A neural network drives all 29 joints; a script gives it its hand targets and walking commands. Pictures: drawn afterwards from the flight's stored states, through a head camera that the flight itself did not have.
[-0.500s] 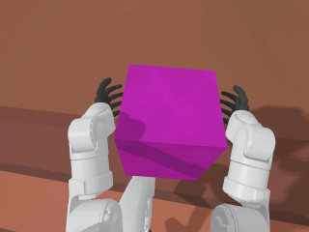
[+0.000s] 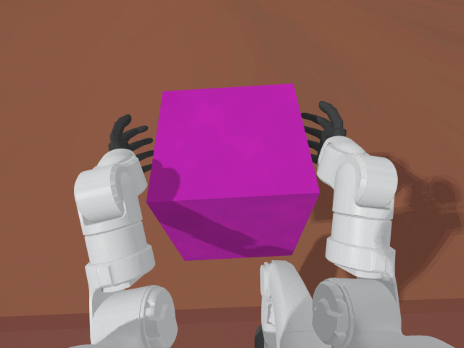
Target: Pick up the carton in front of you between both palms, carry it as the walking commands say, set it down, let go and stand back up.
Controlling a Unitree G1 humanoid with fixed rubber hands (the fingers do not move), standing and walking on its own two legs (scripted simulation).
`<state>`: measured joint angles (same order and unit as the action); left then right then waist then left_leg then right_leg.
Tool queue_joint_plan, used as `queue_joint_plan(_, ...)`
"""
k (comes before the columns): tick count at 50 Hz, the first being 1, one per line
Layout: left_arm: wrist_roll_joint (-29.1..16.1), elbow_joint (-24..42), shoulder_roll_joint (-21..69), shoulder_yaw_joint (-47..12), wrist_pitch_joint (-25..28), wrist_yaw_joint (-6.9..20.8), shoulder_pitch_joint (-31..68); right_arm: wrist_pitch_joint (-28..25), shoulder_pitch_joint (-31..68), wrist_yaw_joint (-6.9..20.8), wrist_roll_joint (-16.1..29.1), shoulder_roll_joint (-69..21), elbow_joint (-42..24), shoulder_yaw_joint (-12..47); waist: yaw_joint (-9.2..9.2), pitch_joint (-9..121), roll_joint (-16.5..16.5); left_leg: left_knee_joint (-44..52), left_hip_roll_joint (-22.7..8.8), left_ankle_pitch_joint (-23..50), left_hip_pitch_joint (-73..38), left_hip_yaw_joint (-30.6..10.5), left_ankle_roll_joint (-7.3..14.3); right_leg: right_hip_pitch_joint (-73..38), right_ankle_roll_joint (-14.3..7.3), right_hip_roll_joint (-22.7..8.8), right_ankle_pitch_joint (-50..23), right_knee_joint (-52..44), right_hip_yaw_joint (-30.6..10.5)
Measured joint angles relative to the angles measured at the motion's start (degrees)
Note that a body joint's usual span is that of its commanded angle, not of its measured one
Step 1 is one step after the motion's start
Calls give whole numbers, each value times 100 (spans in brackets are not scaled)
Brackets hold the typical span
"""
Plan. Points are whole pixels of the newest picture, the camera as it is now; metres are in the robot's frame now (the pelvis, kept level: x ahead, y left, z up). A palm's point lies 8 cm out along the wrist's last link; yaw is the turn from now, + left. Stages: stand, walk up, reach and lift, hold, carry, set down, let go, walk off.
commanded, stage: carry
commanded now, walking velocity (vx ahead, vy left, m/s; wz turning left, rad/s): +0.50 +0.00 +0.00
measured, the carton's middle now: (233, 181) +0.37 -0.02 +0.10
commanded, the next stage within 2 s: none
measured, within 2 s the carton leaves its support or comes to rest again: neither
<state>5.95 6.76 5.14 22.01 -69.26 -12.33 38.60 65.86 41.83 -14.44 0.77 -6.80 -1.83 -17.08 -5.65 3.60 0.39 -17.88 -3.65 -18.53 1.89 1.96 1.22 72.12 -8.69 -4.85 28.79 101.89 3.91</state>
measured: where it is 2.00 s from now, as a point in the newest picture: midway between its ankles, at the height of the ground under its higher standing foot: (203, 131)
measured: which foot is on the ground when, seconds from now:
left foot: down 0.00-0.10, up 0.12-0.46, down 0.48-0.92, up 0.94-1.00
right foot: up 0.00-0.00, down 0.02-0.50, up 0.52-0.90, down 0.92-1.00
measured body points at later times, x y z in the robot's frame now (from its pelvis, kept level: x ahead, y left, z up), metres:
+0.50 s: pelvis +0.34 +0.02 +0.17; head +0.36 -0.01 +0.62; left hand +0.71 +0.18 +0.36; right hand +0.72 -0.13 +0.33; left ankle +0.51 +0.14 -0.44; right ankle +0.16 -0.13 -0.56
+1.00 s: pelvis +0.66 -0.02 +0.28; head +0.63 -0.02 +0.73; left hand +1.00 +0.17 +0.49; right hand +1.03 -0.14 +0.47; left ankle +0.55 +0.12 -0.35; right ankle +0.76 -0.11 -0.43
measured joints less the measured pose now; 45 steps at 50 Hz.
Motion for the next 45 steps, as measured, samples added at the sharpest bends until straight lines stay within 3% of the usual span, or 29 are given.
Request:
queue_joint_plan(1, -43, -111, -4, -46, -58, -28, 69, 74, -28, 34, -43, -2, -36, -91, 161, 48, -36, 375, -146, 193, -254, 28, -15, -217, -31, -14, -356, -911, 200)
queue_joint_plan(3, -212, -351, 51, -180, -125, -66, 134, 172, -178, 137, -132, -9, -142, -344, 584, 190, -179, 362, -513, 617, -274, 238, 63, -1177, -77, 241, 13, -1751, 593)
queue_joint_plan(4, -333, -473, 96, -284, -152, -65, 176, 189, -282, 172, -223, -2, -189, -507, 830, 212, -143, -207, -640, 934, 7, 322, 64, -1958, -56, 425, -457, -2612, 685)
queue_joint_plan(5, -431, -566, 178, -414, -162, -82, 264, 210, -348, 182, -352, 45, -208, -655, 1095, 167, -64, -1281, -689, 1608, 482, 233, 85, -2729, 77, 583, -315, -3501, 667)
queue_joint_plan(6, -373, -628, 264, -519, -114, -203, 335, 175, -337, 195, -524, 125, -175, -762, 1413, 21, -110, -2775, -598, 1546, 1062, -130, 24, -3063, 253, 722, 204, -3803, 655)
queue_joint_plan(7, -340, -634, 336, -623, -23, -309, 331, 117, -313, 221, -682, 189, -110, -857, 1663, -151, -229, -4490, -311, 1134, 1707, -586, -21, -3194, 215, 805, -143, -3870, 679)
queue_joint_plan(9, -435, -518, 414, -819, 103, -522, 129, 49, -442, 276, -825, 130, -52, -1047, 1862, -263, -403, -7427, 467, 439, 2929, -1111, 83, -3705, 196, 876, -343, -4400, 680)
queue_joint_plan(10, -514, -386, 421, -845, 124, -574, 34, 31, -544, 292, -838, 4, -135, -1105, 1932, -300, -395, -8281, 710, 182, 3409, -1062, 160, -4020, 301, 902, -314, -4764, 586)
queue_joint_plan(12, -630, -153, 387, -736, 127, -543, -1, -23, -686, 292, -866, -227, -393, -1083, 2011, -433, -300, -8907, 866, -179, 4233, -787, 294, -4638, 508, 863, -371, -5455, 394)
queue_joint_plan(15, -732, -169, 253, -651, 261, -398, 230, -59, -664, 226, -1001, -271, -667, -875, 1947, -555, -191, -8521, 654, -539, 5276, -456, 407, -5488, 628, 674, -530, -6387, 225)
queue_joint_plan(19, -794, -227, 210, -651, 362, -259, 528, 135, -465, 158, -971, -4, -925, -689, 1810, -385, -67, -9109, 279, -1538, 6529, -204, 571, -6455, 676, 346, -572, -7467, -31)
queue_joint_plan(21, -746, -258, 155, -584, 307, -211, 610, 244, -258, 132, -980, 97, -779, -598, 1571, -279, 17, -8049, 78, -1451, 6733, 14, 642, -6998, 784, 95, -731, -8191, -129)
queue_joint_plan(23, -676, -214, 111, -434, 198, -128, 551, 375, -94, 136, -841, 154, -518, -470, 1165, -153, 55, -6267, 68, -815, 6273, 372, 747, -7405, 778, -179, -1073, -8639, -72)
queue_joint_plan(24, -629, -161, 130, -319, 144, -80, 455, 438, -46, 140, -700, 147, -401, -370, 926, -76, 4, -5498, 169, -595, 5825, 486, 808, -7414, 742, -291, -1249, -8431, -4)
queue_joint_plan(25, -559, -128, 142, -142, 104, 5, 365, 467, 8, 169, -574, 120, -284, -290, 646, -90, -60, -5165, 278, -34, 5486, 534, 747, -7247, 727, -401, -1469, -7776, -17)
queue_joint_plan(26, -456, -152, 115, 41, 99, 72, 311, 476, 62, 189, -430, 73, -185, -197, 340, -178, -69, -5136, 349, 77, 5233, 594, 622, -6827, 779, -407, -2017, -6495, -280)
queue_joint_plan(28, -181, -330, 18, 271, 118, 137, 194, 448, 66, -8, -358, -70, -70, 4, -92, -332, -63, -4960, 395, -158, 4734, 610, 450, -5652, 790, 193, -1908, -3252, -1012)
queue_joint_plan(30, 44, -391, 97, 403, 91, 193, -1, 390, -79, -201, -367, -198, -81, 129, -323, -399, 98, -4405, 497, -263, 4117, 649, 347, -4661, 640, 687, -1432, -1066, -1222)
queue_joint_plan(32, 130, -286, 242, 457, 86, 226, -190, 351, -116, -245, -232, -210, -116, 92, -454, -490, 156, -3724, 567, -168, 3488, 595, 219, -3868, 475, 913, -863, -320, -1053)
queue_joint_plan(34, 188, -142, 345, 425, 137, 215, -286, 252, -22, -227, -128, -175, -58, 14, -504, -553, 127, -3128, 552, -100, 2946, 511, 182, -3171, 365, 894, -489, -449, -812)
queue_joint_plan(36, 265, -83, 353, 337, 206, 179, -310, 77, 57, -164, -73, -128, 59, -14, -483, -540, 120, -2577, 505, -53, 2440, 423, 112, -2701, 324, 707, -316, -1171, -641)
queue_joint_plan(38, 279, 18, 288, 219, 207, 138, -294, -9, 135, -104, -46, -100, 102, -27, -384, -458, 91, -2120, 405, -45, 2012, 339, 46, -2475, 298, 475, -713, -2329, -454)
queue_joint_plan(41, 240, 90, 118, 45, 112, 92, -166, 13, 265, 0, -119, -101, 159, -42, -111, -190, 77, -1635, 260, -151, 1477, 271, -120, -2731, 338, 217, -1758, -4592, -266)
queue_joint_plan(45, 25, -257, -110, -110, -80, 91, 192, 255, 287, 131, -417, -77, 262, -196, 406, 304, 41, -1929, 12, -774, 1036, 147, -338, -3893, 487, 237, -2181, -6752, 16)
